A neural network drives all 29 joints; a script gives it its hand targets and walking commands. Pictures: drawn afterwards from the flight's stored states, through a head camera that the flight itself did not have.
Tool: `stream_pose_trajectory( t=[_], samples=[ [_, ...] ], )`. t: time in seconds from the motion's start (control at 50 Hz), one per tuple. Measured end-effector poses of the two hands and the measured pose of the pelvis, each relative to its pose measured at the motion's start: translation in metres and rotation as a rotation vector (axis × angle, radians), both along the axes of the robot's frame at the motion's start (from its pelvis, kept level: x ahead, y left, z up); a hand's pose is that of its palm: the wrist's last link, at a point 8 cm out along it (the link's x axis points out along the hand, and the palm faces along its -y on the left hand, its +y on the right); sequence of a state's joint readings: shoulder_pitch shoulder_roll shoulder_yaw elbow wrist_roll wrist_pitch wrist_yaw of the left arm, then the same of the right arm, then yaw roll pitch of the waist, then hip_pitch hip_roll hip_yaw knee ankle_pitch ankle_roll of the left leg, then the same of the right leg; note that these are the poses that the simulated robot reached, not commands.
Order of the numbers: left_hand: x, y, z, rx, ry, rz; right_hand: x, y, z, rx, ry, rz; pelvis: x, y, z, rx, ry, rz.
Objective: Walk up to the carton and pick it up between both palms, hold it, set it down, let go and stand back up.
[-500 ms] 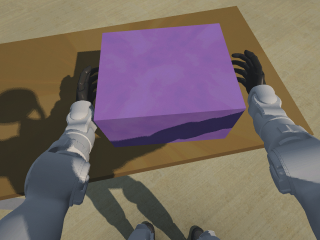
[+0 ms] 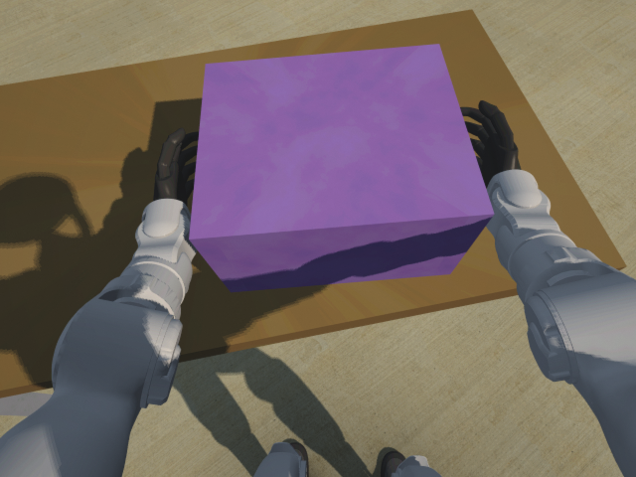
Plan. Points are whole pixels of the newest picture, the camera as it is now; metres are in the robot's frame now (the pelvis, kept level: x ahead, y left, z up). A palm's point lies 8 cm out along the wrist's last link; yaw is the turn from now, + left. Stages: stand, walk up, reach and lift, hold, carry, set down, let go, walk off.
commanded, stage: reach and lift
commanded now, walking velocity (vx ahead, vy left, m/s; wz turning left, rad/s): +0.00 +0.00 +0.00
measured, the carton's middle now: (331, 172) +0.51 +0.05 +0.01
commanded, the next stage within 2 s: none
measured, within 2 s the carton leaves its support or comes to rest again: leaves its support in 1.80 s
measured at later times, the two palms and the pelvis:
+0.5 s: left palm (173, 195) +0.45 +0.24 +0.04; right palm (498, 167) +0.50 -0.16 +0.04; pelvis +0.00 +0.00 +0.01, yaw +1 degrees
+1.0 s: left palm (175, 201) +0.44 +0.24 +0.03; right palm (499, 181) +0.49 -0.16 +0.03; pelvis +0.02 +0.00 +0.04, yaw +0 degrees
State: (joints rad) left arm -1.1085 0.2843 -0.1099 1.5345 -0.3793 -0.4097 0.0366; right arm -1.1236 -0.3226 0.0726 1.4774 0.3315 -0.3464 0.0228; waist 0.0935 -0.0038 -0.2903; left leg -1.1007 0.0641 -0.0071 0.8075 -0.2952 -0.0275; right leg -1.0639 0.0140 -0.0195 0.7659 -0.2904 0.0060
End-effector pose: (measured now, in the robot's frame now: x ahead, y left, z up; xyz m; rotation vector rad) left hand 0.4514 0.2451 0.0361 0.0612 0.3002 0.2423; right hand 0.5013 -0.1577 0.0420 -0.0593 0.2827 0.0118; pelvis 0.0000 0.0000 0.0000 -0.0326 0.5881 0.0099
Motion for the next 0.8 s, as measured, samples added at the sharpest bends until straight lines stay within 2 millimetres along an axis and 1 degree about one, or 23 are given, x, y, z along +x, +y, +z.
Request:
stream_pose_trajectory(
  t=[0.42, 0.52, 0.66, 0.8],
  samples=[
    [0.0, 0.0, 0.0, -0.008, -0.003, 0.002, 0.0, 0.001, 0.0, -0.003, -0.001, 0.011, 0.003, 0.001, 0.005, -0.002, -0.009, 0.005],
    [-0.002, -0.001, 0.0, -0.02, -0.011, 0.003, -0.003, 0.001, 0.001, -0.007, -0.014, 0.018, 0.005, 0.002, 0.012, -0.001, -0.036, 0.01],
    [-0.006, -0.002, -0.002, -0.024, -0.009, -0.004, -0.011, -0.001, -0.002, -0.002, -0.036, 0.005, 0.014, 0.003, 0.029, 0.006, -0.071, 0.007],
    [-0.007, -0.003, -0.004, -0.008, -0.027, -0.016, -0.014, -0.002, -0.006, 0.003, -0.065, 0.0, 0.02, 0.005, 0.035, 0.006, -0.063, -0.004]
  ],
)
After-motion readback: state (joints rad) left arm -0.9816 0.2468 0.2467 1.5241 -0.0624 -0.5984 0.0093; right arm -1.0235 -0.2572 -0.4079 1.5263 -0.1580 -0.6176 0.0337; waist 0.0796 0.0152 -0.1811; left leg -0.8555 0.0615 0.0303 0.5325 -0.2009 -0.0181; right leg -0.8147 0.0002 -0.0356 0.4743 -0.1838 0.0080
